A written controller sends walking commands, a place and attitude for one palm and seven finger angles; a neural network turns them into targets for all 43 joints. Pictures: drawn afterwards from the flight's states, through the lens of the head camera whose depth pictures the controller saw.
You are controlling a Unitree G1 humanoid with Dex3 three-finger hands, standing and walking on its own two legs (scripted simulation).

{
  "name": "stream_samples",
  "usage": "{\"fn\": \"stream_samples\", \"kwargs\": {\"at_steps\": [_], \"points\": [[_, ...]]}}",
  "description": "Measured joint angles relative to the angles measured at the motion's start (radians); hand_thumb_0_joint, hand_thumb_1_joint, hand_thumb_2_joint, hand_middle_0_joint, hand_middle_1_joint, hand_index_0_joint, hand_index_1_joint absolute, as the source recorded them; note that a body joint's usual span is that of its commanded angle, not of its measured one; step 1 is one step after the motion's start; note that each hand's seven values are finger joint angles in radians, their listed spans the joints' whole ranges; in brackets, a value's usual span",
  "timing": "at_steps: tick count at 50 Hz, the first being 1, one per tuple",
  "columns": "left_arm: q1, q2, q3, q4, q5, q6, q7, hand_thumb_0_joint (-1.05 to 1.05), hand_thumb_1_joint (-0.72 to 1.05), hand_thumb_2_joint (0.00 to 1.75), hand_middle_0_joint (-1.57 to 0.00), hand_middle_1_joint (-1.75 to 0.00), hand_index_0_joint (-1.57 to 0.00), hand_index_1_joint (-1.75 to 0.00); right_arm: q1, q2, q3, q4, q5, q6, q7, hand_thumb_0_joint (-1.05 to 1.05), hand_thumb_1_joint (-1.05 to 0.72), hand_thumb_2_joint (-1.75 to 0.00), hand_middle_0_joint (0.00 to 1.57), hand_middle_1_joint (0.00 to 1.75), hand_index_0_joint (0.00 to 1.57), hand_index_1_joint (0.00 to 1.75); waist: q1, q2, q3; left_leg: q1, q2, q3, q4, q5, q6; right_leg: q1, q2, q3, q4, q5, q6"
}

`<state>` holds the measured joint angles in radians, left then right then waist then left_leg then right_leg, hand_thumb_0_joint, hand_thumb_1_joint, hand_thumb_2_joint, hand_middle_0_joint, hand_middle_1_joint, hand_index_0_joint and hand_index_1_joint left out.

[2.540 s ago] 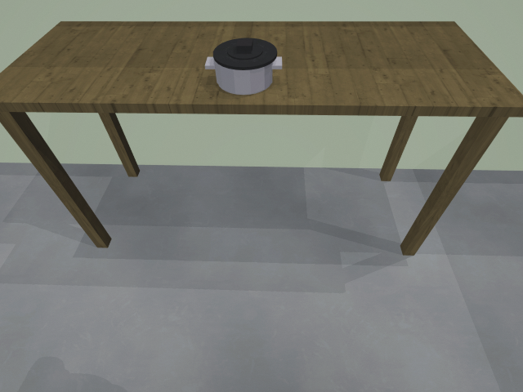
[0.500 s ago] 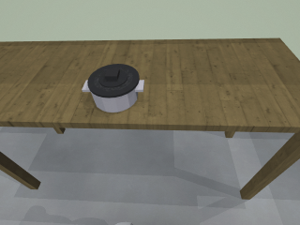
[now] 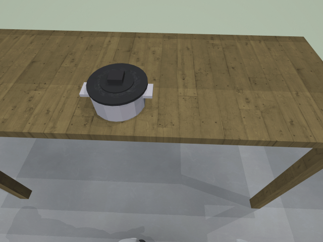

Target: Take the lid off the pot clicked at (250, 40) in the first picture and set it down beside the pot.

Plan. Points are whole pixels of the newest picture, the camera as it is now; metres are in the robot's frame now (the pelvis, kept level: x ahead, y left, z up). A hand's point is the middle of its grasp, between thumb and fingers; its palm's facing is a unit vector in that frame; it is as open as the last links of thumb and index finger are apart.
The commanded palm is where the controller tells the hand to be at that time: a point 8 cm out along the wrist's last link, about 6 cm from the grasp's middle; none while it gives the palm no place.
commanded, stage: come to a stop and stand still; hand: left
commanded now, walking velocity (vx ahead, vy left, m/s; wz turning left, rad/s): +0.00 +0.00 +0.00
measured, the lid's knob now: (116, 76) +0.50 +0.17 +0.12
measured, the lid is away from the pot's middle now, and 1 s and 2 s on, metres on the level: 0.01 0.01 0.01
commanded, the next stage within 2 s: look again from close up in 0.38 s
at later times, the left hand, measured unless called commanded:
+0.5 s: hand out of the picture +0.02 +0.17 -0.17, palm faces +0.01 -0.97 -0.23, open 7.4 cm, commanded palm none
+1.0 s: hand out of the picture +0.02 +0.16 -0.18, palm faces +0.04 -0.98 -0.19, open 7.4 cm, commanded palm none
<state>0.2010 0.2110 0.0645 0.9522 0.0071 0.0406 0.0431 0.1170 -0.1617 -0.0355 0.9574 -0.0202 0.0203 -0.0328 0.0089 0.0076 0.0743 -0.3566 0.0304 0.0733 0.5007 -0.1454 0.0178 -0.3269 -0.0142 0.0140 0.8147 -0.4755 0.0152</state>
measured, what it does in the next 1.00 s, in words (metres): steps on the spot: right foot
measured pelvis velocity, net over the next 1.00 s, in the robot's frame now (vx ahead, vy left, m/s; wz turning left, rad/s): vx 0.02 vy -0.02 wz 0.00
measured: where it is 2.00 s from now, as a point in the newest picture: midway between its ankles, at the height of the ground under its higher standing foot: outside the picture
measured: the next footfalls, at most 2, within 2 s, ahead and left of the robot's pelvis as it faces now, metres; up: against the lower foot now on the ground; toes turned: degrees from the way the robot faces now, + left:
right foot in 0.04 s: +0.02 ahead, -0.14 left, +0.00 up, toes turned +0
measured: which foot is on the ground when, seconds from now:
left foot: down 0.00-1.00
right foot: up 0.00-0.02, down 0.04-1.00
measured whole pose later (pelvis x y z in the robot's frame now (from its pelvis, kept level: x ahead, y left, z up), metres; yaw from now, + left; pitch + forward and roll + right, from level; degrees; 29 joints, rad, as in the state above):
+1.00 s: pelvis +0.02 -0.02 +0.00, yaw +0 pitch +0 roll +0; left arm 0.31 0.17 0.01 1.04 0.01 -0.01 0.03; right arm 0.22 -0.17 -0.02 1.03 -0.01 -0.02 -0.02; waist 0.01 -0.02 0.04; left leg -0.33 0.01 0.00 0.53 -0.20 -0.01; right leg -0.19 0.00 0.04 0.53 -0.35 0.01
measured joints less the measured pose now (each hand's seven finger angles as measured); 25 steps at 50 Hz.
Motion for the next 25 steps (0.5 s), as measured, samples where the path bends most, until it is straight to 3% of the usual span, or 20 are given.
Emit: {"fn": "stream_samples", "kwargs": {"at_steps": [2, 4, 6, 9, 12, 18, 25], "points": [[0.034, 0.018, -0.015, -0.033, 0.012, -0.022, 0.004, 0.00, 0.90, 0.90, -0.20, -0.30, -0.20, -0.30, 0.017, -0.007, -0.003, -0.028, 0.005, 0.004, 0.018, 0.01, -0.91, -0.89, 0.20, 0.29, 0.20, 0.30, 0.011, -0.023, -0.035, -0.068, -0.006, 0.028, 0.098, -0.061, -0.009, 0.026, -0.028, 0.051, -0.181, 0.110, -0.032], [0.035, -0.003, -0.035, -0.025, 0.022, -0.029, 0.005, 0.00, 0.90, 0.90, -0.20, -0.30, -0.19, -0.30, 0.028, -0.040, -0.014, -0.052, 0.005, 0.008, 0.030, 0.01, -0.91, -0.89, 0.20, 0.29, 0.20, 0.30, -0.009, 0.037, -0.022, -0.105, 0.004, -0.021, 0.209, -0.169, -0.015, 0.013, 0.000, 0.033, -0.125, 0.106, -0.014], [0.048, -0.021, -0.048, -0.023, 0.020, -0.030, 0.002, 0.00, 0.90, 0.90, -0.20, -0.30, -0.20, -0.30, 0.060, -0.057, -0.017, -0.063, 0.007, 0.013, 0.033, 0.01, -0.91, -0.89, 0.20, 0.29, 0.20, 0.30, -0.028, 0.064, -0.027, -0.096, -0.003, -0.047, 0.242, -0.194, -0.015, 0.026, 0.008, 0.020, -0.096, 0.082, 0.004], [0.061, -0.030, -0.054, -0.028, 0.017, -0.016, 0.001, 0.00, 0.90, 0.90, -0.20, -0.30, -0.20, -0.30, 0.123, -0.056, -0.010, -0.065, 0.004, 0.005, 0.034, 0.01, -0.91, -0.89, 0.20, 0.29, 0.20, 0.30, -0.041, 0.042, -0.042, -0.058, -0.014, -0.041, 0.207, -0.085, -0.010, 0.039, -0.002, 0.027, -0.062, 0.055, 0.009], [0.056, -0.043, -0.060, -0.032, 0.010, -0.004, -0.006, 0.01, 0.90, 0.90, -0.20, -0.30, -0.20, -0.30, 0.175, -0.056, -0.005, -0.050, -0.005, 0.005, 0.032, 0.01, -0.91, -0.89, 0.20, 0.29, 0.20, 0.30, -0.051, 0.048, -0.059, -0.063, -0.014, -0.048, 0.200, -0.091, -0.006, 0.034, 0.008, 0.027, -0.064, 0.043, -0.013], [0.083, -0.051, -0.063, -0.037, 0.008, -0.024, -0.014, 0.00, 0.90, 0.90, -0.20, -0.30, -0.20, -0.30, 0.233, -0.032, 0.005, 0.005, -0.003, 0.020, 0.032, 0.01, -0.91, -0.89, 0.20, 0.29, 0.20, 0.30, -0.035, 0.026, -0.069, -0.059, -0.026, -0.059, 0.154, -0.138, -0.011, 0.035, 0.006, 0.031, -0.119, 0.099, -0.010], [0.108, -0.041, -0.055, 0.005, 0.005, -0.015, -0.014, 0.01, 0.91, 0.90, -0.21, -0.30, -0.20, -0.30, 0.261, -0.016, 0.012, 0.033, 0.000, -0.004, 0.024, 0.01, -0.91, -0.89, 0.20, 0.29, 0.20, 0.30, -0.044, 0.016, -0.061, -0.042, -0.011, -0.072, 0.112, -0.039, -0.018, 0.052, 0.024, 0.026, -0.151, 0.115, -0.010]]}}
